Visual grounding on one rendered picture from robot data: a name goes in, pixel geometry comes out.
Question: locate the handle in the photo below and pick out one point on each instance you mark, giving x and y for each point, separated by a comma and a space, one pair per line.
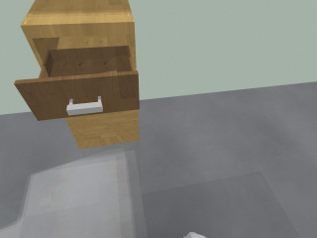
84, 108

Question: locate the drawer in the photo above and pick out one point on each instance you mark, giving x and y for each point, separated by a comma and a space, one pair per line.
82, 74

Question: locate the cabinet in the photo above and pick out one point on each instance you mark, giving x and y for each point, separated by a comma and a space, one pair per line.
79, 24

